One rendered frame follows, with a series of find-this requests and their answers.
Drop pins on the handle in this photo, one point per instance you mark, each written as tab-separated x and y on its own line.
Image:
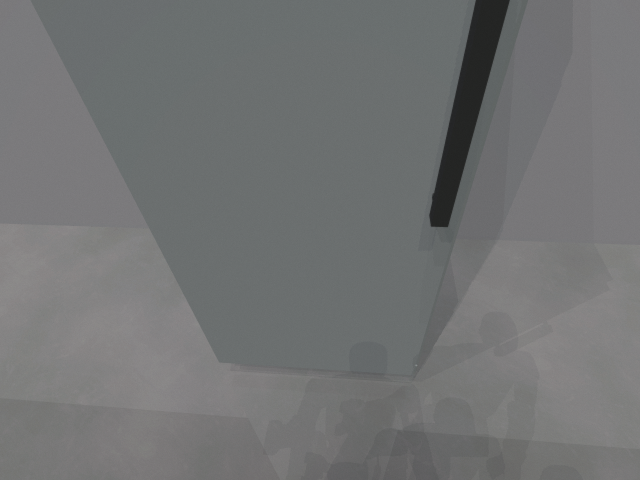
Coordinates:
485	29

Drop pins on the fridge door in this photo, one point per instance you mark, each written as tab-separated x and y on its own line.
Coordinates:
284	154

